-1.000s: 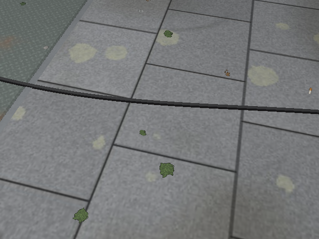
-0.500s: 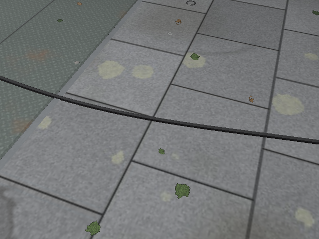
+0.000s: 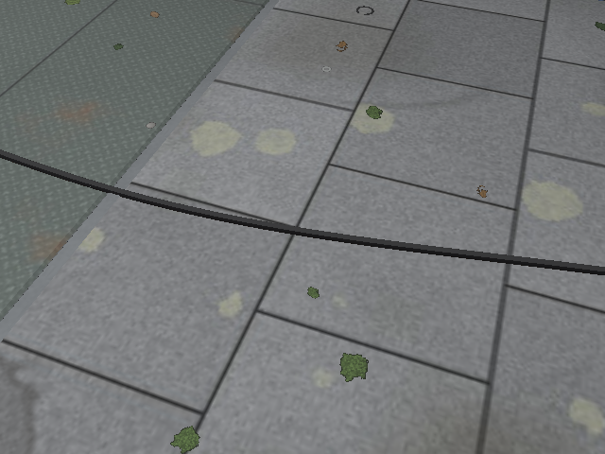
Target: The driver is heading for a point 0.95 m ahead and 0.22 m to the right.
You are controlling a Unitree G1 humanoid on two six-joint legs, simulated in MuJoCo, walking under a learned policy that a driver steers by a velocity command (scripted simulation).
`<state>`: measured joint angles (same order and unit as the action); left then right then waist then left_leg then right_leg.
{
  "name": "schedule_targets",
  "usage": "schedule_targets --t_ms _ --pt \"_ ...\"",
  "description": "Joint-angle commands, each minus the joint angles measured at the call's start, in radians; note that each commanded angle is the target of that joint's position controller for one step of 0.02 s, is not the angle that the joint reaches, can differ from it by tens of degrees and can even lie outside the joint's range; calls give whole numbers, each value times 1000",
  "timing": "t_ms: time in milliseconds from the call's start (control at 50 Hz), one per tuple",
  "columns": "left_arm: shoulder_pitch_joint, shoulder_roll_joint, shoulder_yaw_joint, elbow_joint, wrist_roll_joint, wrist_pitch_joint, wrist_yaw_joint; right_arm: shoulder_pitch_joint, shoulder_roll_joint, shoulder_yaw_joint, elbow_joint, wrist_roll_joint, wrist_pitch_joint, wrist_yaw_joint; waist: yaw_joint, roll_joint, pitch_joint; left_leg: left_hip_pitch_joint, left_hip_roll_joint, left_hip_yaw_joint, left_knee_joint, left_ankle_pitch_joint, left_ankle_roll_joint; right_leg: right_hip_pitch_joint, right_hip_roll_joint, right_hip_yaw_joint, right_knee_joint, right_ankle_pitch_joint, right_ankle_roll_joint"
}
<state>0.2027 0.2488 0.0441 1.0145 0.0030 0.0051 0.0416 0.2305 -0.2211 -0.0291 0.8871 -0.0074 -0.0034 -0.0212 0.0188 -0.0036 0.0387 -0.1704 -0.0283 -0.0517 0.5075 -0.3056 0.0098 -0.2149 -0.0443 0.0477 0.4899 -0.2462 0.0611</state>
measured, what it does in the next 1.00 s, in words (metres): walks ahead: left foot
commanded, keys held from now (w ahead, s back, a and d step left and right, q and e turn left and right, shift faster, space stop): no key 0.08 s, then w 0.78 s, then w+e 0.14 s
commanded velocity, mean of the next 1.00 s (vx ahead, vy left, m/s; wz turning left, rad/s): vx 0.34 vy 0.00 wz -0.02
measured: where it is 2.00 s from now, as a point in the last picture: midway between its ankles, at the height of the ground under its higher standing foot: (371, 301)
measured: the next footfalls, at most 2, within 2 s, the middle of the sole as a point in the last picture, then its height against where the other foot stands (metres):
left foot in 0.78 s outside the picture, level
right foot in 1.34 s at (386, 368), level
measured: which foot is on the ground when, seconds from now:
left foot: down 0.00-0.30, up 0.32-0.76, down 0.78-1.00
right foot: down 0.00-0.80, up 0.82-1.00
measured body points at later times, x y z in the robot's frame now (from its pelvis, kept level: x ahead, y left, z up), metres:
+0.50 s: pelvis +0.09 -0.05 +0.01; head +0.10 -0.07 +0.46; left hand +0.04 +0.20 -0.13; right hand +0.21 -0.31 -0.12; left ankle +0.11 +0.11 -0.66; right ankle +0.02 -0.13 -0.74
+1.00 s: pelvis +0.37 +0.02 +0.01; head +0.39 +0.02 +0.46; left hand +0.46 +0.28 -0.12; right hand +0.42 -0.25 -0.13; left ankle +0.39 +0.09 -0.74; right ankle +0.39 -0.15 -0.65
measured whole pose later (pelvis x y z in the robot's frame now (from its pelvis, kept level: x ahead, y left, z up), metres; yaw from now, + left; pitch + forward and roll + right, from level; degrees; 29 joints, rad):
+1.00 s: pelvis +0.37 +0.02 +0.01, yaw -3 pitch +0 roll +2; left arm 0.24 0.27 0.06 0.94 -0.03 -0.08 0.02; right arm 0.24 -0.24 -0.05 0.98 -0.01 -0.11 0.03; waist -0.02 -0.04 0.03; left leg -0.17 -0.07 0.10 0.32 -0.15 0.08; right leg -0.59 -0.11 0.06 1.13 -0.26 -0.05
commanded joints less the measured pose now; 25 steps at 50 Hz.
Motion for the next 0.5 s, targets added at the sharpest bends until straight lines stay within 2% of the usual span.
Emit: schedule_targets --t_ms 20,80,100,120,140,180,200,220,240,260,280,300,320,340,360,380,400,420,440,460,500 --pt "11 109 19 -16 -1 -7 6 15 -107 -22 -20 2 -10 -5 -3 14 -15 -57 47 -39 -113 181 17 43 3 -11 -51 150 -16" --pt "18 104 17 2 -1 -6 8 22 -106 -19 5 3 -10 -7 -3 13 -10 -57 43 -33 -114 180 15 42 5 -14 -54 149 -18" --pt "35 92 14 16 -2 -4 8 39 -104 -19 20 4 -8 -9 -4 23 -30 -50 37 -30 -128 72 19 47 22 -34 -47 61 -19" --pt "36 88 14 21 -8 -3 10 45 -121 -25 28 9 -3 -12 -11 40 -14 -60 34 -41 -146 -120 36 16 53 -67 -9 -74 -26" --pt "25 86 15 16 -13 -5 10 50 -150 -33 29 15 0 -14 -21 77 19 -84 60 -88 -179 -319 66 -41 79 -96 47 -202 -36" --pt "-23 67 10 -16 -17 -29 1 96 -201 -48 35 25 -9 -14 -49 182 87 -91 205 -299 -301 -559 154 -184 83 -115 204 -235 -54" --pt "-36 56 7 -28 -22 -46 -8 105 -217 -55 40 30 -19 -14 -54 213 121 -122 275 -402 -343 -568 201 -207 49 -80 275 -206 -72" --pt "-30 57 8 -31 -29 -63 -18 88 -209 -54 37 30 -29 -14 -40 212 142 -123 307 -437 -354 -522 221 -234 21 -54 302 -214 -94" --pt "-14 56 8 -28 -35 -78 -28 57 -195 -51 28 33 -36 -12 -21 203 148 -111 308 -417 -339 -457 217 -231 5 -47 263 -239 -116" --pt "29 53 8 -14 -38 -91 -37 13 -185 -49 16 40 -38 -9 13 181 135 -132 280 -355 -307 -392 190 -147 4 -58 148 -217 -137" --pt "123 52 14 28 -36 -98 -42 -42 -178 -46 2 47 -36 -7 65 148 106 -209 218 -258 -253 -313 151 40 31 -89 4 -98 -143" --pt "208 68 25 71 -24 -99 -44 -64 -151 -39 -10 40 -38 -5 90 83 71 -272 143 -161 -127 -199 112 184 43 -63 -40 -18 -128" --pt "327 130 41 94 -16 -99 -41 -73 -81 -18 -24 24 -46 0 120 -127 4 -374 38 -7 202 -115 46 318 -131 203 -168 -117 -166" --pt "412 241 59 101 -10 -108 -57 -76 -75 -22 -68 35 -63 -7 119 -338 -16 -558 -53 29 440 -259 18 383 -326 634 -333 -273 -306" --pt "326 185 37 81 0 -121 -60 -63 -122 -32 -58 57 -76 -6 72 -213 43 -622 14 -51 605 -257 33 320 -366 685 -348 -353 -341" --pt "251 128 22 51 -9 -127 -58 -51 -128 -33 -46 64 -87 4 44 -138 100 -668 63 -63 650 -145 53 292 -326 565 -342 -341 -312" --pt "211 115 17 33 -11 -129 -60 -40 -124 -35 -28 56 -95 10 29 -108 97 -665 95 -40 639 -51 64 284 -274 451 -347 -273 -271" --pt "191 107 11 23 -12 -127 -62 -61 -136 -43 -28 44 -99 12 24 -90 99 -669 119 -25 596 22 65 288 -245 366 -353 -151 -243" --pt "204 75 1 24 -8 -121 -61 -81 -138 -48 -29 34 -100 19 27 -93 83 -634 135 -9 555 76 59 283 -209 279 -356 -21 -220" --pt "235 59 -6 31 -4 -114 -57 -88 -124 -48 -28 30 -98 26 33 -103 63 -611 134 15 525 112 48 289 -183 215 -355 91 -215" --pt "277 75 -6 37 -2 -104 -45 -131 -88 -40 -41 27 -91 34 42 -94 51 -611 127 50 452 161 18 294 -166 141 -354 257 -226"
